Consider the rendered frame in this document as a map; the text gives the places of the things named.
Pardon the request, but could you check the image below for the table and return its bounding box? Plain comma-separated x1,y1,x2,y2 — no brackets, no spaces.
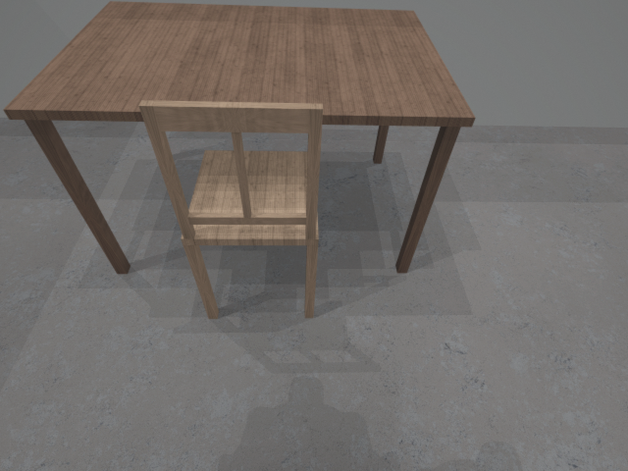
3,1,475,274

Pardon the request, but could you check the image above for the chair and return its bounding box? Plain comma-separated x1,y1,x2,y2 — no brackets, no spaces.
138,100,323,319

